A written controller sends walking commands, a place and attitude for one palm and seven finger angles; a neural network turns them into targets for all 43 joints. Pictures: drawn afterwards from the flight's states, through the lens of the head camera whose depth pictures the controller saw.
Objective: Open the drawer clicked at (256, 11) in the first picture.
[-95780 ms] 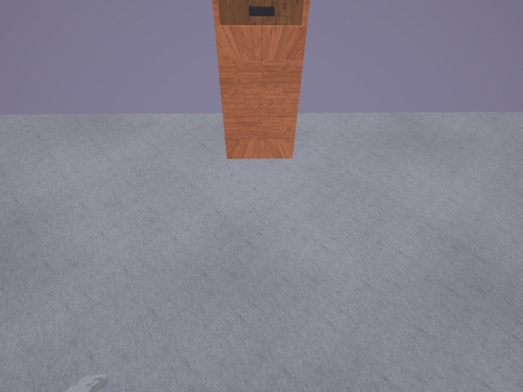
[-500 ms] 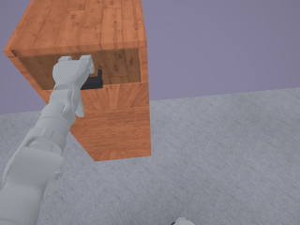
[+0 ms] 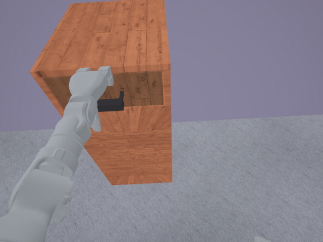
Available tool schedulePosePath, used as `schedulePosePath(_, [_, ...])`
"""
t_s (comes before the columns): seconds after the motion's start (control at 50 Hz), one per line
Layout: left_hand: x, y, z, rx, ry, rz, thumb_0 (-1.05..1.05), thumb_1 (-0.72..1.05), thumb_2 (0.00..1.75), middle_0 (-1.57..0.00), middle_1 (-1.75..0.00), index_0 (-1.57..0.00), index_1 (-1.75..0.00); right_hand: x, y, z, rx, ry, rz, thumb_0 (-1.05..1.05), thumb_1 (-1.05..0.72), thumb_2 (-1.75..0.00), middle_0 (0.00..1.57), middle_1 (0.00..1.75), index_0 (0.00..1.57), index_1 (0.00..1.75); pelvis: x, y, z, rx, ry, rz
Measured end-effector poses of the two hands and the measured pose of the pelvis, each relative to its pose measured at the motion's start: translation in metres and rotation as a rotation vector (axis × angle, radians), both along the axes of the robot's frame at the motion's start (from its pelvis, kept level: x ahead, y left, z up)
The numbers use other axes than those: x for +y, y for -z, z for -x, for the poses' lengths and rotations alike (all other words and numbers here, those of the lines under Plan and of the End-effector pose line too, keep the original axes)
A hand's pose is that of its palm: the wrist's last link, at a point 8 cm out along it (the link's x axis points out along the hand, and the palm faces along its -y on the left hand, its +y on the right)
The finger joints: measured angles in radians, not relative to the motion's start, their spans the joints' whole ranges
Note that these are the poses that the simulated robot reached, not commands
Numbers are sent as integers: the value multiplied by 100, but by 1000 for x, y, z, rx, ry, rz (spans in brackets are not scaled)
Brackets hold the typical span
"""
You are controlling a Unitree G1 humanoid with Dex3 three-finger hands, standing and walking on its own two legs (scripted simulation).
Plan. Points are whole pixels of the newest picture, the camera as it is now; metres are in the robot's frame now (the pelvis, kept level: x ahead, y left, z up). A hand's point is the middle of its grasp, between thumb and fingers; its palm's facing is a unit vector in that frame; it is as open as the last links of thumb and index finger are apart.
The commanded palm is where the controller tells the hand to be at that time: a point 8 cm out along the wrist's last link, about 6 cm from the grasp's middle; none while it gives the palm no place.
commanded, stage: re-aim the fingers above the handle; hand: left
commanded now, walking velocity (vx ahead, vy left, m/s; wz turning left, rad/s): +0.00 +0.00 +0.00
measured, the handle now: (107, 99) +0.51 +0.17 +0.05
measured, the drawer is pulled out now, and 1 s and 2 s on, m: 0.00 0.00 0.00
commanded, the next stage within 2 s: none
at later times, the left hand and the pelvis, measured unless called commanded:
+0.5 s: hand (96, 97) +0.46 +0.18 +0.11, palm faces +0.02 -0.01 -1.00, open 13.8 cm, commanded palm +0.44 +0.18 +0.17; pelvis +0.00 -0.01 +0.00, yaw +0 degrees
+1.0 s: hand (95, 96) +0.46 +0.18 +0.11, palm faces +0.04 +0.00 -1.00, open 13.8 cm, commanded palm +0.43 +0.18 +0.17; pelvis -0.01 +0.00 +0.00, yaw +0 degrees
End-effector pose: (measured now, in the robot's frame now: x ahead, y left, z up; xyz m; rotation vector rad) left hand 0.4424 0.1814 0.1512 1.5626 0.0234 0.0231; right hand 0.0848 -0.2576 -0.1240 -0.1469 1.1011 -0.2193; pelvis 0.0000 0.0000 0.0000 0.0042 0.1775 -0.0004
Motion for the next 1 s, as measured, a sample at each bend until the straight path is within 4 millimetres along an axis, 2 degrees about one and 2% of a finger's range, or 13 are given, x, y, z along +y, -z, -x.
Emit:
schedulePosePath(0.1, [0,-2,1,14,4,-3,0,-49,30,-36,-121,-36,-122,-1,-3,-13,-27,-14,3,1,-91,-90,20,30,20,30,-3,0,-1,-6,-1,-3])
schedulePosePath(0.2, [0,-2,2,15,15,-4,0,-49,30,-35,-121,-34,-121,-5,-4,-16,-20,-22,12,1,-91,-90,20,30,20,30,-6,0,-2,-6,-5,-3])
schedulePosePath(0.5, [-4,-10,6,-21,23,1,0,-49,30,-32,-121,-32,-120,-11,2,6,38,9,2,1,-91,-90,20,30,20,30,-8,-1,-2,-15,-1,-2])
schedulePosePath(0.8, [-8,-6,4,5,40,1,0,-49,30,-33,-121,-32,-120,-9,-1,15,26,18,15,1,-91,-90,20,30,20,30,-6,-1,5,-13,4,-5])
schedulePosePath(1.0, [-3,-13,8,-37,24,-8,0,-49,30,-33,-121,-32,-120,-7,0,21,32,23,5,1,-91,-90,20,30,20,30,-4,-1,6,-14,8,-3])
